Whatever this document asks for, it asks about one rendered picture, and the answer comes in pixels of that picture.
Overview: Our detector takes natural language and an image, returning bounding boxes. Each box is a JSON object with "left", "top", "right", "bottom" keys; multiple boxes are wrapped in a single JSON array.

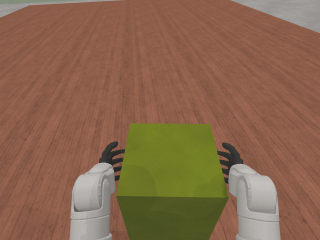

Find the robot left hand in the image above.
[{"left": 99, "top": 141, "right": 125, "bottom": 181}]

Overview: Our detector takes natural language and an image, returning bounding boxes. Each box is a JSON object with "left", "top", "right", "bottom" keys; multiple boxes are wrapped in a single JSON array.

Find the robot right forearm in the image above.
[{"left": 228, "top": 164, "right": 281, "bottom": 240}]

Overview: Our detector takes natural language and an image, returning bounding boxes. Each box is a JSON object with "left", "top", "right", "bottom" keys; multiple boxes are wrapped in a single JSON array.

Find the robot left forearm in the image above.
[{"left": 69, "top": 162, "right": 116, "bottom": 240}]

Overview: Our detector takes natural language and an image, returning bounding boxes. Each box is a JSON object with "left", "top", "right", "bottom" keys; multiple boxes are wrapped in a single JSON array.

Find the carton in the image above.
[{"left": 116, "top": 123, "right": 229, "bottom": 240}]

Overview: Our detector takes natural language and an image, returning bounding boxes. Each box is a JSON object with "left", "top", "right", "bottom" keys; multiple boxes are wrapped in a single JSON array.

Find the robot right hand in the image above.
[{"left": 217, "top": 142, "right": 244, "bottom": 184}]

